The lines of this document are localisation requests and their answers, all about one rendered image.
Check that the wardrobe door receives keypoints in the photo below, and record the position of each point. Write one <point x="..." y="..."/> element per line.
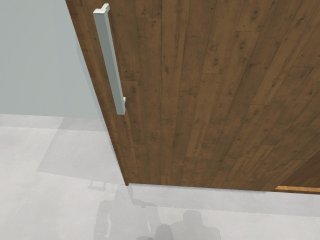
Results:
<point x="219" y="94"/>
<point x="307" y="175"/>

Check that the handle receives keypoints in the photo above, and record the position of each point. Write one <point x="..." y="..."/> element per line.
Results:
<point x="106" y="42"/>

